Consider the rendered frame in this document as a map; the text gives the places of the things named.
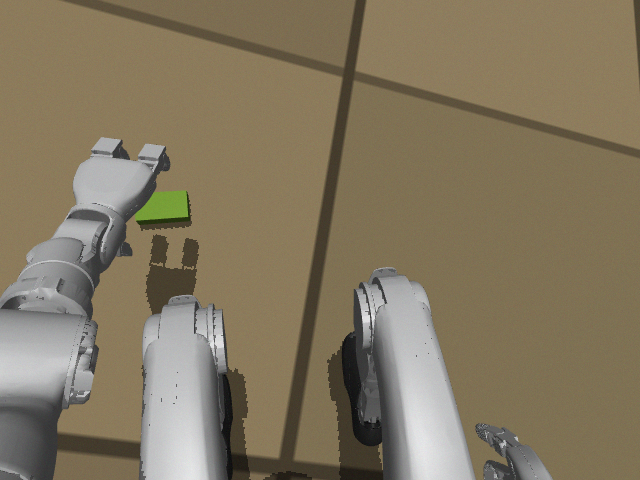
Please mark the right robot foot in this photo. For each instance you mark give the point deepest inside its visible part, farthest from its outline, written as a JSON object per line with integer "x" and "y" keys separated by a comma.
{"x": 369, "y": 434}

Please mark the left robot arm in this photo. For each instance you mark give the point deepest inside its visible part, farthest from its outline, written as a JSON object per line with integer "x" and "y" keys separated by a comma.
{"x": 47, "y": 338}

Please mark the left robot hand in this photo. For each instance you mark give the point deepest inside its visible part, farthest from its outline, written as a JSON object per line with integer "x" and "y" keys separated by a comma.
{"x": 109, "y": 178}

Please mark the right robot hand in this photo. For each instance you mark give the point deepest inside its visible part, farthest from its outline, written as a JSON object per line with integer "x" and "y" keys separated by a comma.
{"x": 523, "y": 462}

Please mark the small box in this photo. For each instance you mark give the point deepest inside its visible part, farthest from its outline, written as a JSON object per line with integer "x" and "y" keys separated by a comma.
{"x": 165, "y": 207}

